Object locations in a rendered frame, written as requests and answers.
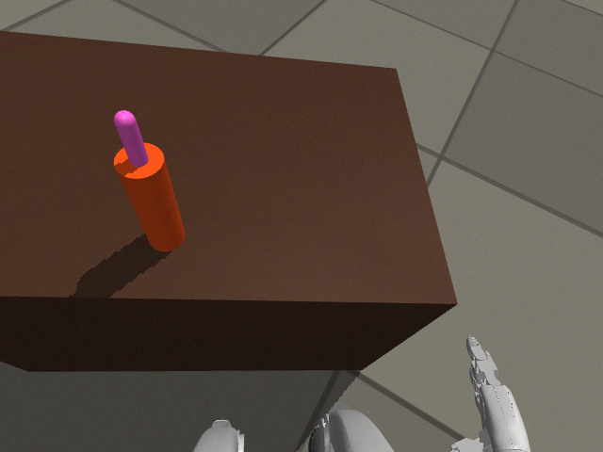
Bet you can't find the right robot hand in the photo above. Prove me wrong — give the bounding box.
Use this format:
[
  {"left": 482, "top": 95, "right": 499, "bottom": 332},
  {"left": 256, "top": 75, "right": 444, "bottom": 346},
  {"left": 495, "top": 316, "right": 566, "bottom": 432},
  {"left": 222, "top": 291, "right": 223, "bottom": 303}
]
[{"left": 450, "top": 335, "right": 530, "bottom": 452}]

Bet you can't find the bottle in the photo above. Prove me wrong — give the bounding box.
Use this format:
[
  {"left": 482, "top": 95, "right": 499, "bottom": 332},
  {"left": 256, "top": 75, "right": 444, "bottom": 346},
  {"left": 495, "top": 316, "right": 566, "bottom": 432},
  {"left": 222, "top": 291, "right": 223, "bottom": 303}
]
[{"left": 114, "top": 110, "right": 186, "bottom": 251}]

